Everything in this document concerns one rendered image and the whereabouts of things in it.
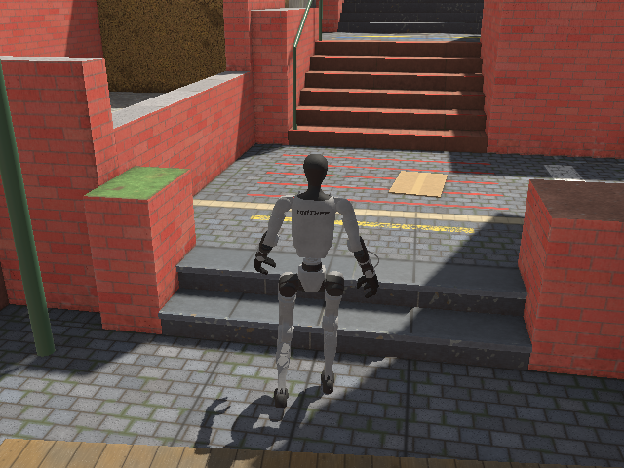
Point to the left robot forearm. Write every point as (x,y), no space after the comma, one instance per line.
(263,250)

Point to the humanoid robot torso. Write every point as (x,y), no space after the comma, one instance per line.
(312,235)

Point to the right robot hand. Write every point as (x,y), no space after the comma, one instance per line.
(371,282)

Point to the left robot hand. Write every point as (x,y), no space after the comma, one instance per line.
(258,268)

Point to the robot right upper arm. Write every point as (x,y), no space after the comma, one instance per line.
(344,207)

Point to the left robot thigh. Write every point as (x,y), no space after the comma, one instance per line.
(287,290)

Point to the robot left upper arm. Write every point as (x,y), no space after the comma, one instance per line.
(283,204)

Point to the right robot forearm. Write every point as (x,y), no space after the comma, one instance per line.
(364,260)

